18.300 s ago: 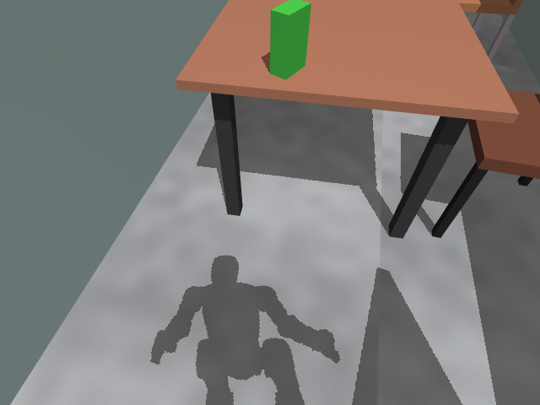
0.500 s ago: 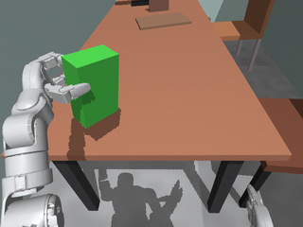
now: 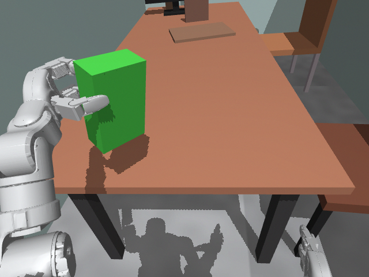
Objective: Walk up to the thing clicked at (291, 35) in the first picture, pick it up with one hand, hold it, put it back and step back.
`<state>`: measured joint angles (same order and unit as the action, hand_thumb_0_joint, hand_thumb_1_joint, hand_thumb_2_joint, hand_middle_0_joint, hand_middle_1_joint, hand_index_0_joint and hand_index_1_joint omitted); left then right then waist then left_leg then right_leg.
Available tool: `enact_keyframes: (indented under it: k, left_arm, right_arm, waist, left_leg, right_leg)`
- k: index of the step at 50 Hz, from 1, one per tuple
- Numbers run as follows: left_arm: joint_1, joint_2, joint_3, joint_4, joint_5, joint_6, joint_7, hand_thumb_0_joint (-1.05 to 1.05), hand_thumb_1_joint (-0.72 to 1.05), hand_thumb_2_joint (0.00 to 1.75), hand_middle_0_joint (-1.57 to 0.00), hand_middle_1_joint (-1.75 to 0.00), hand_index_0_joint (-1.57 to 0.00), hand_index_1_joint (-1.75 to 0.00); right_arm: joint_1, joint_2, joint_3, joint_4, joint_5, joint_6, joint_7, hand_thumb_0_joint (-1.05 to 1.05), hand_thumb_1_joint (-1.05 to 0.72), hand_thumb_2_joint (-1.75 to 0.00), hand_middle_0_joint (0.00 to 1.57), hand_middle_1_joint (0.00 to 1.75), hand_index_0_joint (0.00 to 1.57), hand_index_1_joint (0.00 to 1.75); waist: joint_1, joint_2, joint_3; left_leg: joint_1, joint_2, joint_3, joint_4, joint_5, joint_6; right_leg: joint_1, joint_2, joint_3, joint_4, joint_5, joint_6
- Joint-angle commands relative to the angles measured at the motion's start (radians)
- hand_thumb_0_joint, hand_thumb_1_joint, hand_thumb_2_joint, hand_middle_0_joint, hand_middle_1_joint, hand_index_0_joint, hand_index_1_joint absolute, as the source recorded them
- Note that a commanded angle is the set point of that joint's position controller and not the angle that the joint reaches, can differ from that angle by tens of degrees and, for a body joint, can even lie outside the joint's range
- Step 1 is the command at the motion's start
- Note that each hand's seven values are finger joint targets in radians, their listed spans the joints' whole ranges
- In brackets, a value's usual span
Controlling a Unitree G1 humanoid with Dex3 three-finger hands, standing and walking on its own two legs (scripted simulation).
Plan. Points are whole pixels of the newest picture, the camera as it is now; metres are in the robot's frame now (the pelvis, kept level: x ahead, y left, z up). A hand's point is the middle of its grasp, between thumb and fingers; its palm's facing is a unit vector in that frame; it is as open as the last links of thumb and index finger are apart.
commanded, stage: hold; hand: left
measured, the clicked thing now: (114, 103) +0.38 +0.15 +0.24
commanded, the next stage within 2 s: none
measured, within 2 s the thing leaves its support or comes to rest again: neither
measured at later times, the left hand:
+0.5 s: hand (78, 90) +0.34 +0.18 +0.30, palm faces +0.24 -0.97 +0.00, open 9.8 cm
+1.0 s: hand (81, 95) +0.33 +0.18 +0.29, palm faces +0.23 -0.97 +0.00, open 9.8 cm
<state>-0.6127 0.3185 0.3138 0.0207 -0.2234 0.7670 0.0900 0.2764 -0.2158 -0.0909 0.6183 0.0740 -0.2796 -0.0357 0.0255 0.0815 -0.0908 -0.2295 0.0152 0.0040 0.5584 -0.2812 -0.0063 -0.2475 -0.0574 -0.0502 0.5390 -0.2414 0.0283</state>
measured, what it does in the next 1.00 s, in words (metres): stands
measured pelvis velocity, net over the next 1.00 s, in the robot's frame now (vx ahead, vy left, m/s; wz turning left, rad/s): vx -0.02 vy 0.00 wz -0.01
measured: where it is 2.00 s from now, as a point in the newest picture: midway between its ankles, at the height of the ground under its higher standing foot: outside the picture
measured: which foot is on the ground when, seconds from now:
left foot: down 0.00-1.00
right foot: down 0.00-1.00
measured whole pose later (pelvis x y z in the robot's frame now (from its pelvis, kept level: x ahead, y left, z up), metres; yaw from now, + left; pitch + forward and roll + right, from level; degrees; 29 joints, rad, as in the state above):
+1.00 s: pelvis -0.02 +0.00 +0.00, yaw +0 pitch -4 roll +0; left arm -0.60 0.30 0.28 -0.06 -0.24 0.85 0.12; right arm 0.28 -0.21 -0.08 0.62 0.09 -0.31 -0.04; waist 0.04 0.08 -0.10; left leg -0.23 0.01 0.01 0.56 -0.27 -0.01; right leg -0.26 -0.06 -0.04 0.55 -0.23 0.03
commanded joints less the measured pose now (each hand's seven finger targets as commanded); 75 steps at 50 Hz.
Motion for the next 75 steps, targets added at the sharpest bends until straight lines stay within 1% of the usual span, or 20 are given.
enact_keyframes:
  k: [1, 3, 6, 7, 8, 10, 21, 28, 35, 36, 37, 38, 44, 45, 58, 66, 68, 70, 74, 75]
  left_arm:
    - [-0.592, 0.241, 0.084, -0.253, -0.019, -0.093, -0.002, 0.00, 0.00, 1.23, -1.21, -1.38, -1.23, -1.39]
    - [-0.601, 0.237, 0.074, -0.297, -0.021, -0.087, 0.000, 0.00, -0.01, 1.22, -1.20, -1.37, -1.23, -1.37]
    - [-0.583, 0.247, 0.096, -0.246, -0.027, -0.070, 0.000, 0.00, -0.02, 1.21, -1.20, -1.36, -1.22, -1.37]
    - [-0.613, 0.239, 0.070, -0.307, -0.024, -0.071, 0.001, 0.00, -0.02, 1.21, -1.19, -1.36, -1.21, -1.36]
    - [-0.606, 0.236, 0.080, -0.264, -0.026, -0.063, 0.001, 0.00, -0.01, 1.20, -1.19, -1.35, -1.21, -1.36]
    - [-0.630, 0.234, 0.071, -0.313, -0.027, -0.061, 0.005, 0.00, -0.01, 1.21, -1.19, -1.35, -1.22, -1.36]
    - [-0.553, 0.210, 0.075, -0.286, -0.033, -0.019, 0.021, 0.00, 0.04, 1.21, -1.19, -1.34, -1.21, -1.35]
    - [-0.595, 0.222, 0.080, -0.390, -0.035, -0.029, 0.037, 0.00, -0.01, 1.22, -1.17, -1.35, -1.19, -1.36]
    - [-0.624, 0.233, 0.078, -0.339, -0.027, -0.036, 0.047, 0.00, 0.01, 1.22, -1.18, -1.36, -1.20, -1.36]
    - [-0.602, 0.217, 0.070, -0.298, -0.025, -0.034, 0.045, 0.00, 0.00, 1.22, -1.19, -1.36, -1.21, -1.37]
    - [-0.602, 0.226, 0.074, -0.322, -0.027, -0.035, 0.044, 0.00, 0.01, 1.22, -1.18, -1.35, -1.20, -1.36]
    - [-0.573, 0.232, 0.083, -0.278, -0.029, -0.034, 0.040, 0.00, -0.01, 1.21, -1.18, -1.34, -1.19, -1.36]
    - [-0.556, 0.169, 0.028, -0.315, -0.037, -0.028, 0.020, 0.00, 0.00, 1.22, -1.19, -1.35, -1.21, -1.37]
    - [-0.557, 0.183, 0.040, -0.356, -0.040, -0.032, 0.021, 0.00, 0.00, 1.21, -1.18, -1.34, -1.20, -1.35]
    - [-0.555, 0.221, 0.100, -0.373, -0.033, -0.048, 0.062, 0.00, 0.03, 1.23, -1.19, -1.37, -1.21, -1.38]
    - [-0.539, 0.183, 0.053, -0.297, -0.027, -0.037, 0.046, 0.00, 0.01, 1.27, -1.22, -1.40, -1.24, -1.42]
    - [-0.539, 0.165, 0.031, -0.344, -0.030, -0.038, 0.041, 0.00, 0.03, 1.27, -1.22, -1.39, -1.23, -1.41]
    - [-0.506, 0.157, 0.035, -0.292, -0.032, -0.035, 0.037, 0.00, 0.02, 1.25, -1.22, -1.39, -1.23, -1.41]
    - [-0.517, 0.146, 0.028, -0.353, -0.035, -0.046, 0.040, 0.00, 0.00, 1.24, -1.22, -1.38, -1.23, -1.40]
    - [-0.520, 0.163, 0.049, -0.361, -0.037, -0.049, 0.041, 0.00, 0.01, 1.24, -1.22, -1.38, -1.23, -1.40]
  right_arm:
    - [-0.152, -0.116, -0.048, -0.176, 0.002, -0.072, -0.007, 0.00, 0.51, -0.06, 0.05, 0.05, 0.05, 0.05]
    - [-0.162, -0.094, -0.024, -0.181, 0.005, -0.077, -0.003, 0.00, 0.52, -0.06, 0.05, 0.05, 0.05, 0.05]
    - [-0.136, -0.111, -0.045, -0.174, 0.006, -0.082, -0.005, 0.00, 0.51, -0.06, 0.05, 0.05, 0.05, 0.05]
    - [-0.161, -0.102, -0.034, -0.173, 0.009, -0.084, -0.001, 0.00, 0.52, -0.06, 0.05, 0.05, 0.05, 0.05]
    - [-0.144, -0.106, -0.039, -0.178, 0.008, -0.085, -0.003, 0.00, 0.51, -0.06, 0.05, 0.05, 0.05, 0.05]
    - [-0.154, -0.090, -0.020, -0.190, 0.010, -0.086, 0.001, 0.00, 0.52, -0.06, 0.05, 0.05, 0.05, 0.05]
    - [-0.158, -0.098, -0.032, -0.168, 0.015, -0.088, 0.006, 0.00, 0.51, -0.06, 0.05, 0.05, 0.05, 0.05]
    - [-0.166, -0.095, -0.035, -0.181, 0.015, -0.088, 0.001, 0.00, 0.51, -0.06, 0.05, 0.05, 0.05, 0.05]
    - [-0.172, -0.092, -0.029, -0.160, 0.010, -0.090, -0.016, 0.00, 0.51, -0.06, 0.05, 0.05, 0.05, 0.05]
    - [-0.162, -0.099, -0.035, -0.176, 0.010, -0.093, -0.016, 0.00, 0.51, -0.06, 0.05, 0.05, 0.05, 0.05]
    - [-0.169, -0.089, -0.023, -0.171, 0.012, -0.093, -0.014, 0.00, 0.51, -0.06, 0.05, 0.05, 0.05, 0.05]
    - [-0.158, -0.099, -0.034, -0.189, 0.014, -0.094, -0.015, 0.00, 0.51, -0.06, 0.05, 0.05, 0.05, 0.05]
    - [-0.160, -0.089, -0.019, -0.186, 0.017, -0.100, -0.007, 0.00, 0.51, -0.06, 0.05, 0.05, 0.05, 0.05]
    - [-0.169, -0.093, -0.022, -0.181, 0.016, -0.098, -0.005, 0.00, 0.51, -0.06, 0.05, 0.05, 0.05, 0.05]
    - [-0.170, -0.092, -0.043, -0.165, 0.012, -0.091, -0.024, 0.00, 0.50, -0.06, 0.05, 0.05, 0.05, 0.05]
    - [-0.173, -0.093, -0.036, -0.167, 0.010, -0.089, -0.022, 0.00, 0.50, -0.06, 0.05, 0.05, 0.05, 0.05]
    - [-0.177, -0.085, -0.023, -0.195, 0.012, -0.093, -0.017, 0.00, 0.51, -0.06, 0.05, 0.05, 0.05, 0.05]
    - [-0.162, -0.096, -0.030, -0.176, 0.012, -0.089, -0.017, 0.00, 0.51, -0.06, 0.05, 0.05, 0.05, 0.05]
    - [-0.169, -0.101, -0.044, -0.181, 0.012, -0.092, -0.012, 0.00, 0.50, -0.06, 0.05, 0.05, 0.05, 0.05]
    - [-0.162, -0.106, -0.046, -0.180, 0.011, -0.089, -0.014, 0.00, 0.50, -0.06, 0.05, 0.05, 0.05, 0.05]
  waist:
    - [-0.004, -0.062, -0.224]
    - [0.009, -0.027, -0.223]
    - [-0.008, -0.076, -0.206]
    - [0.010, -0.023, -0.215]
    - [-0.005, -0.046, -0.219]
    - [0.012, -0.027, -0.221]
    - [0.018, -0.073, -0.173]
    - [0.014, -0.048, -0.217]
    - [0.015, -0.032, -0.201]
    - [0.001, -0.067, -0.197]
    - [0.018, -0.055, -0.202]
    - [0.007, -0.075, -0.192]
    - [0.008, -0.041, -0.175]
    - [0.019, -0.024, -0.192]
    - [0.011, -0.068, -0.211]
    - [0.007, -0.078, -0.179]
    - [0.015, -0.061, -0.184]
    - [0.004, -0.063, -0.170]
    - [0.005, -0.048, -0.186]
    - [0.006, -0.056, -0.191]
  left_leg:
    - [0.063, -0.029, 0.017, -0.093, 0.133, 0.010]
    - [0.060, -0.032, 0.021, -0.095, 0.130, 0.009]
    - [0.059, -0.030, 0.018, -0.091, 0.122, 0.014]
    - [0.058, -0.031, 0.017, -0.097, 0.124, 0.008]
    - [0.068, -0.028, 0.017, -0.091, 0.133, 0.010]
    - [0.059, -0.029, 0.017, -0.094, 0.130, 0.008]
    - [0.028, -0.025, 0.010, -0.111, 0.070, 0.010]
    - [0.056, -0.034, 0.026, -0.090, 0.110, 0.012]
    - [0.035, -0.039, 0.033, -0.096, 0.072, 0.013]
    - [0.035, -0.035, 0.030, -0.098, 0.068, 0.014]
    - [0.035, -0.035, 0.027, -0.099, 0.075, 0.013]
    - [0.032, -0.035, 0.029, -0.097, 0.070, 0.015]
    - [0.033, -0.023, 0.011, -0.112, 0.053, 0.009]
    - [0.034, -0.025, 0.014, -0.112, 0.060, 0.008]
    - [0.040, -0.041, 0.037, -0.090, 0.079, 0.016]
    - [0.035, -0.043, 0.038, -0.085, 0.093, 0.017]
    - [0.040, -0.039, 0.035, -0.095, 0.084, 0.015]
    - [0.042, -0.033, 0.026, -0.100, 0.075, 0.014]
    - [0.051, -0.028, 0.023, -0.104, 0.083, 0.011]
    - [0.053, -0.022, 0.015, -0.105, 0.085, 0.010]
  right_leg:
    - [0.040, 0.046, -0.041, -0.088, 0.094, -0.023]
    - [0.036, 0.045, -0.041, -0.088, 0.089, -0.025]
    - [0.029, 0.046, -0.040, -0.093, 0.087, -0.020]
    - [0.029, 0.045, -0.041, -0.085, 0.084, -0.027]
    - [0.024, 0.046, -0.041, -0.085, 0.095, -0.024]
    - [0.034, 0.046, -0.041, -0.083, 0.089, -0.026]
    - [0.021, 0.045, -0.039, -0.094, 0.042, -0.022]
    - [0.031, 0.042, -0.034, -0.087, 0.066, -0.024]
    - [0.029, 0.038, -0.032, -0.091, 0.037, -0.023]
    - [0.025, 0.041, -0.033, -0.090, 0.037, -0.022]
    - [0.032, 0.041, -0.037, -0.089, 0.034, -0.024]
    - [0.027, 0.041, -0.034, -0.092, 0.031, -0.022]
    - [0.007, 0.046, -0.038, -0.086, 0.030, -0.026]
    - [0.016, 0.045, -0.035, -0.087, 0.032, -0.027]
    - [0.037, 0.040, -0.030, -0.092, 0.041, -0.021]
    - [0.022, 0.037, -0.027, -0.095, 0.057, -0.021]
    - [0.026, 0.040, -0.033, -0.094, 0.045, -0.024]
    - [0.014, 0.044, -0.033, -0.092, 0.042, -0.024]
    - [0.021, 0.049, -0.036, -0.083, 0.049, -0.028]
    - [0.022, 0.051, -0.037, -0.082, 0.056, -0.026]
